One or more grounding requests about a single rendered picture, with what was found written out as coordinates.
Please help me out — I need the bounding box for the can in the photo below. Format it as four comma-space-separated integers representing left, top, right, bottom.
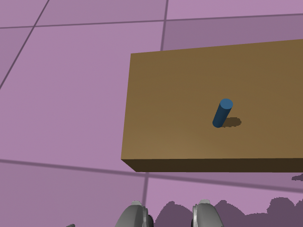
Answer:
213, 98, 233, 128

